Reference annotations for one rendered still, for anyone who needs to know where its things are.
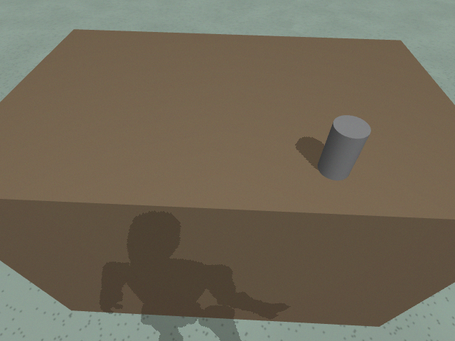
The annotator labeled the can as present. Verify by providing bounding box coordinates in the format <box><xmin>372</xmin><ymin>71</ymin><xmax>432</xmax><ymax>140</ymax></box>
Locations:
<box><xmin>318</xmin><ymin>115</ymin><xmax>371</xmax><ymax>180</ymax></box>

